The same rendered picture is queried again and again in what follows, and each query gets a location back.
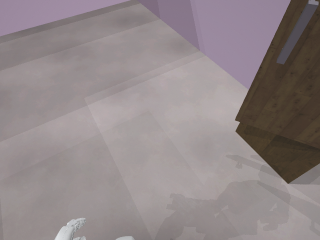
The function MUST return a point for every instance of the cupboard door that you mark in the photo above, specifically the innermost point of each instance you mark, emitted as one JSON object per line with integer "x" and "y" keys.
{"x": 284, "y": 99}

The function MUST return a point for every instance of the left robot hand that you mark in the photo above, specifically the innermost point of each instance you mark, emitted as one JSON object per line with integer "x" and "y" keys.
{"x": 67, "y": 232}

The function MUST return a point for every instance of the handle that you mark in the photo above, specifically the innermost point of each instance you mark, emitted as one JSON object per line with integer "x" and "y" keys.
{"x": 298, "y": 29}

